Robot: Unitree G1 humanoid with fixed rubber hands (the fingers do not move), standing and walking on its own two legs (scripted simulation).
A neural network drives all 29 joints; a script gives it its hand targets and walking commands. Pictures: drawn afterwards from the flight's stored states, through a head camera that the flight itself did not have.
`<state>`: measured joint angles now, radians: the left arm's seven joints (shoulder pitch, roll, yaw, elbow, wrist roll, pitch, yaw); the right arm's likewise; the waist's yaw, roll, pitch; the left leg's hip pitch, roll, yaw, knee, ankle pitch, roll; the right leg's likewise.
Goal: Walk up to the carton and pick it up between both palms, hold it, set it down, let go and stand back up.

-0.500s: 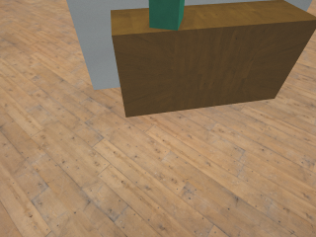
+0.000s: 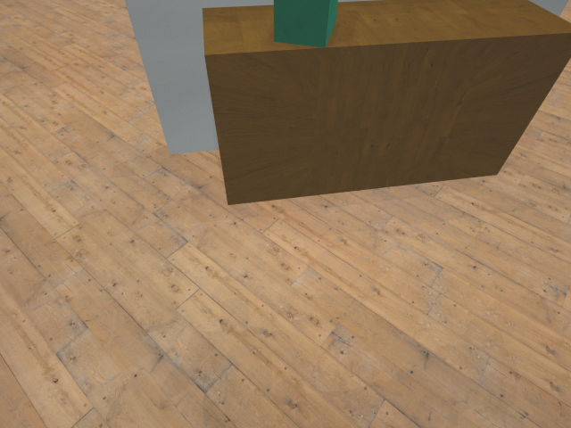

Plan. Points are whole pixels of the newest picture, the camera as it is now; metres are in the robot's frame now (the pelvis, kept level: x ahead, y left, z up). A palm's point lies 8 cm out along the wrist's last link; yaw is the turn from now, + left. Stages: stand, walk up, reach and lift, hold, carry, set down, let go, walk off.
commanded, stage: stand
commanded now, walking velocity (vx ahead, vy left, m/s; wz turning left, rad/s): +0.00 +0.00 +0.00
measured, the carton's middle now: (307, 6) +1.44 -0.10 +0.04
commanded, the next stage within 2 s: walk up in 1.68 s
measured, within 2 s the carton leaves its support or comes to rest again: neither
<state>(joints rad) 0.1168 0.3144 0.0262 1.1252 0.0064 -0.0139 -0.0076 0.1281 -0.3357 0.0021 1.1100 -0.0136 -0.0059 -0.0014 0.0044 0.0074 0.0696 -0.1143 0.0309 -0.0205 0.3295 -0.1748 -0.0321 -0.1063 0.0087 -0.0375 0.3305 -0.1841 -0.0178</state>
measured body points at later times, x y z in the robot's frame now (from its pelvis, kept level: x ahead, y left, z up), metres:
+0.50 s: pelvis +0.01 +0.00 +0.00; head +0.02 +0.00 +0.45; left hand +0.07 +0.30 -0.14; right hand +0.09 -0.29 -0.14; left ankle +0.01 +0.14 -0.75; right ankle +0.00 -0.11 -0.75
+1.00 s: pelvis +0.01 +0.01 +0.00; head +0.03 +0.00 +0.45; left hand +0.08 +0.30 -0.13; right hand +0.09 -0.29 -0.14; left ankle +0.01 +0.14 -0.75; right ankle +0.00 -0.11 -0.75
